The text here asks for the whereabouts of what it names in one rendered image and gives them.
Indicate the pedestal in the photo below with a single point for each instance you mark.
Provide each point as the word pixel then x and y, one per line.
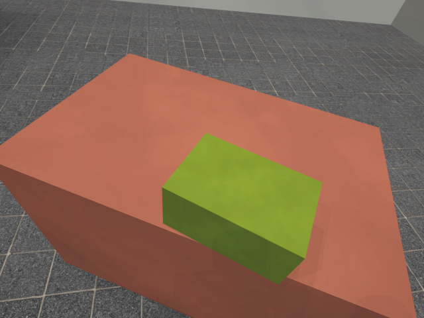
pixel 89 173

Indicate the carton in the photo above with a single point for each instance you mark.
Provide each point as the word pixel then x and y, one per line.
pixel 248 208

